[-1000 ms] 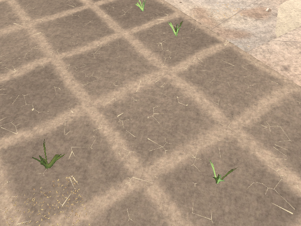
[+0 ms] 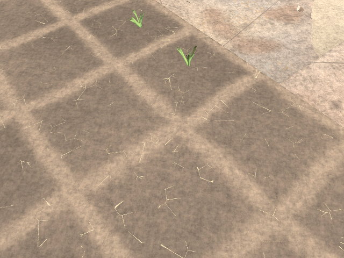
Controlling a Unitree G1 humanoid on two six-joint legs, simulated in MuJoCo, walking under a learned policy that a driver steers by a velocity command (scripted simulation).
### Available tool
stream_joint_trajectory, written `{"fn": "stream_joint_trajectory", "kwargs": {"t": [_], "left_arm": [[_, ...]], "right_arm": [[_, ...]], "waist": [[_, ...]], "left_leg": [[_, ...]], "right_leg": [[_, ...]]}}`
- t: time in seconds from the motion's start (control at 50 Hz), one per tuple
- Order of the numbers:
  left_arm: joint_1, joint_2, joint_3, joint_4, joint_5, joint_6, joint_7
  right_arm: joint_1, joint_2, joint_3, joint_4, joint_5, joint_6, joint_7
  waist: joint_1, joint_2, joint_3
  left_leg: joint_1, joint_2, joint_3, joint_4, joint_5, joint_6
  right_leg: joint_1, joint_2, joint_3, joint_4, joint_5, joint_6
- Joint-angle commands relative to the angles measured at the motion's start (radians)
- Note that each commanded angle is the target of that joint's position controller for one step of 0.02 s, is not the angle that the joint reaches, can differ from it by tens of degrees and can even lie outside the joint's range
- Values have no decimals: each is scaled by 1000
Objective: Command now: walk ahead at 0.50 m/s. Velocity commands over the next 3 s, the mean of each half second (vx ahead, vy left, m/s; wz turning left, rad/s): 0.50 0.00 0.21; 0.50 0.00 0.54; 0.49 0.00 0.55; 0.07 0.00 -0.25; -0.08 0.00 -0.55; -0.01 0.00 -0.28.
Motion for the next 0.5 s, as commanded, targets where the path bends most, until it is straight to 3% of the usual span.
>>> {"fn": "stream_joint_trajectory", "kwargs": {"t": [0.02,0.04,0.06,0.08,0.1,0.12,0.14,0.16,0.18,0.22,0.28,0.34,0.42,0.5], "left_arm": [[-67,106,23,-86,-5,-24,-16],[19,135,39,-64,-4,-26,-15],[193,184,65,-10,-3,-26,-8],[390,264,87,29,11,-22,2],[441,310,96,57,12,-15,-5],[419,204,66,46,8,-16,-6],[326,167,53,27,8,-19,-2],[241,145,45,8,14,-20,0],[195,117,38,2,21,-23,-2],[179,86,31,16,32,-31,-6],[209,120,42,44,35,-39,7],[228,134,46,55,38,-36,24],[254,150,47,61,29,-29,40],[328,166,55,88,15,-2,46]], "right_arm": [[26,-176,-40,-22,3,11,-8],[2,-182,-41,-30,2,17,-8],[-10,-159,-32,-39,-4,21,-8],[0,-124,-13,-68,-23,18,-8],[127,16,24,-65,-16,-6,6],[53,-100,0,-59,11,-30,8],[-44,-151,-16,-92,35,-46,10],[-86,-145,-16,-97,36,-49,3],[-106,-135,-23,-95,23,-42,-2],[-64,-90,-25,-84,21,-10,-3],[-93,-66,-27,-102,20,18,-6],[-168,-68,-32,-134,10,18,-1],[-300,-43,-20,-184,2,11,21],[-408,-34,-12,-251,5,12,46]], "waist": [[50,107,43],[104,122,-14],[182,112,-121],[239,6,-282],[162,-266,-406],[201,-155,-356],[184,-117,-210],[151,-27,-135],[126,0,-78],[80,-36,-53],[69,-28,0],[81,-16,25],[123,-8,58],[157,6,90]], "left_leg": [[39,326,-132,58,528,136],[33,306,-109,161,706,120],[-35,251,-69,356,779,92],[-257,187,-23,678,508,56],[-657,-4,-51,1001,-205,-4],[-769,40,-183,1115,-272,17],[-826,90,-163,1123,-183,33],[-786,143,-139,1084,-88,30],[-746,172,-136,1027,-33,23],[-650,204,-149,969,22,17],[-702,207,-163,900,97,-1],[-774,193,-178,754,252,-14],[-736,176,-89,538,408,-10],[-806,162,-43,443,340,17]], "right_leg": [[21,30,-16,-45,-102,-38],[156,64,-46,-60,-116,-60],[395,77,-53,-61,-94,-94],[722,-115,167,-24,-80,-166],[1040,-321,650,-148,-293,-321],[1009,-292,690,-220,-376,-282],[875,-263,531,-238,-308,-237],[725,-234,405,-266,-188,-216],[608,-203,314,-300,-117,-203],[496,-163,203,-361,-90,-184],[446,-160,94,-414,-25,-189],[474,-149,5,-432,13,-173],[495,-132,-109,-451,20,-139],[669,-185,-151,-386,105,-130]]}}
